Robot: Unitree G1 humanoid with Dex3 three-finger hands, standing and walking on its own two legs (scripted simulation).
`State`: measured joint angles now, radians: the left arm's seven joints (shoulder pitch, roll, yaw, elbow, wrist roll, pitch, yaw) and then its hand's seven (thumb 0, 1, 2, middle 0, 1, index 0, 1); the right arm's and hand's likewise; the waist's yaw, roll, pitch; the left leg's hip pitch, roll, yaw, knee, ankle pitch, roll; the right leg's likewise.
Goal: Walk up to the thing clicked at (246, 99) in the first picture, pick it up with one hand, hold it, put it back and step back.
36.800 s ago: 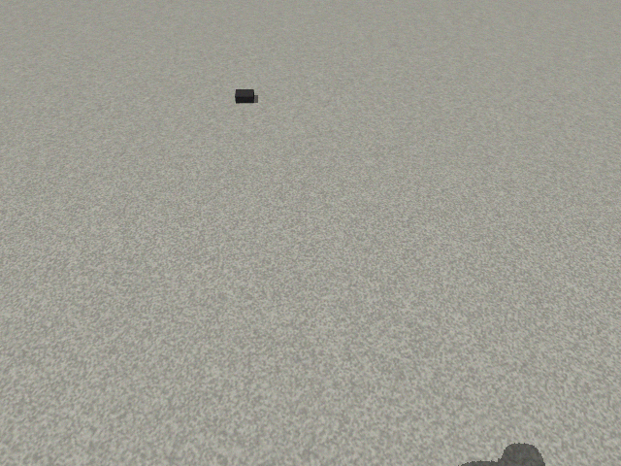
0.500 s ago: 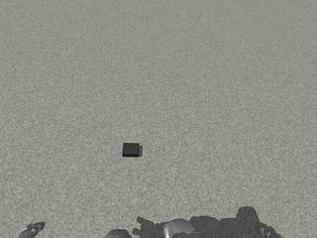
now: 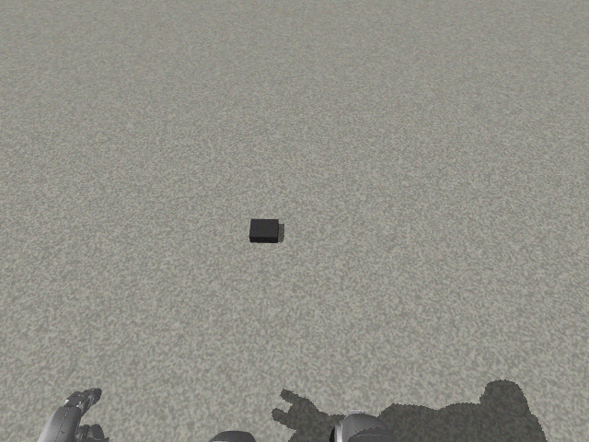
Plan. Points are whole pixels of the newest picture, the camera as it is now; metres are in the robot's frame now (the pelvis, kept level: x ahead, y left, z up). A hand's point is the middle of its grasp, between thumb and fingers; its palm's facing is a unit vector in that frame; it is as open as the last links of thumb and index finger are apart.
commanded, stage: step back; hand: left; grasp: from above
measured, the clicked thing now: (264, 230) +0.86 +0.14 -0.73
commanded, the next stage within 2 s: stand in 1.48 s
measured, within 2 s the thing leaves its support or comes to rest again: neither
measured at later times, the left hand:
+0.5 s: hand out of the picture -0.10 +0.24 -0.12, palm faces -0.03 -0.90 -0.43, open 7.4 cm
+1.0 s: hand out of the picture -0.13 +0.25 -0.13, palm faces +0.05 -0.93 -0.37, open 7.4 cm
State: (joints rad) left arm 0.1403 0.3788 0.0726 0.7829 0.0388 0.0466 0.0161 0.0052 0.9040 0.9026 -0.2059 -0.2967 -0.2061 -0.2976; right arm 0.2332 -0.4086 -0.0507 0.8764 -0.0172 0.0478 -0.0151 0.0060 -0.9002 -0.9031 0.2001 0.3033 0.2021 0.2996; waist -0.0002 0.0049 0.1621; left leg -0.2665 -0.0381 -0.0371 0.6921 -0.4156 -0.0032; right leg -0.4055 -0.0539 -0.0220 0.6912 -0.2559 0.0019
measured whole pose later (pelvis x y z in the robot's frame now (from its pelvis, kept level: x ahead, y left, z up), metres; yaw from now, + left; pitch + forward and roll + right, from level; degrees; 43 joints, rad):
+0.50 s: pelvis -0.16 -0.03 +0.01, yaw -3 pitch -2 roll +2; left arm 0.23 0.35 0.07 0.92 0.05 0.01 0.01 0.01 0.90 0.90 -0.21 -0.30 -0.21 -0.30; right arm 0.16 -0.42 -0.05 0.89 -0.02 0.05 -0.01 0.00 -0.90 -0.90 0.20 0.30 0.20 0.30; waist 0.04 0.04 0.11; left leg -0.48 -0.09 -0.14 1.08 -0.44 -0.02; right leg -0.28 0.00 0.02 0.64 -0.33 -0.03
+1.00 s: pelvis -0.18 -0.02 +0.01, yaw +1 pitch -2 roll +0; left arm 0.22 0.34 0.06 1.00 0.04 -0.04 -0.01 0.01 0.91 0.90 -0.20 -0.30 -0.20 -0.30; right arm 0.20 -0.37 -0.04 1.00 -0.02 0.01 0.01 0.01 -0.90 -0.90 0.20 0.30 0.20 0.30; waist 0.03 0.03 0.05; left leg -0.32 -0.01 -0.07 0.78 -0.47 0.00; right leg -0.24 0.00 -0.03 0.55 -0.28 -0.03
